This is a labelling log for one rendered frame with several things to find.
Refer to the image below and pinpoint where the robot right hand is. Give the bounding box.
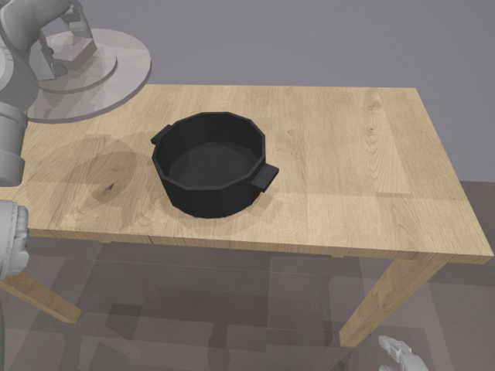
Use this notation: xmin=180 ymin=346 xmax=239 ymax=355
xmin=378 ymin=335 xmax=428 ymax=371

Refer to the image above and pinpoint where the robot left forearm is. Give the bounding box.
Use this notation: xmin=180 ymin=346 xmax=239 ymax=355
xmin=0 ymin=0 xmax=40 ymax=187

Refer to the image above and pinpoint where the robot left hand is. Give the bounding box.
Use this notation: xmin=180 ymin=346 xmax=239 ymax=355
xmin=23 ymin=0 xmax=94 ymax=82

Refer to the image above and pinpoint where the robot left upper arm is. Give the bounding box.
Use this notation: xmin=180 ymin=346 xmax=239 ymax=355
xmin=0 ymin=199 xmax=29 ymax=371

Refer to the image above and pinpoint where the knob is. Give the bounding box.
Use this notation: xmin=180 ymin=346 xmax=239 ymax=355
xmin=47 ymin=34 xmax=97 ymax=71

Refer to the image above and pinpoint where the lid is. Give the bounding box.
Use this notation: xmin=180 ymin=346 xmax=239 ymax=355
xmin=27 ymin=29 xmax=152 ymax=124

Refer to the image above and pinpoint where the table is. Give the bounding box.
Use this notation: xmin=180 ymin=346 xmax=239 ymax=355
xmin=0 ymin=84 xmax=494 ymax=348

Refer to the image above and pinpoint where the pot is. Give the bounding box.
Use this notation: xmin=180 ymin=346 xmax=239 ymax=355
xmin=151 ymin=112 xmax=279 ymax=219

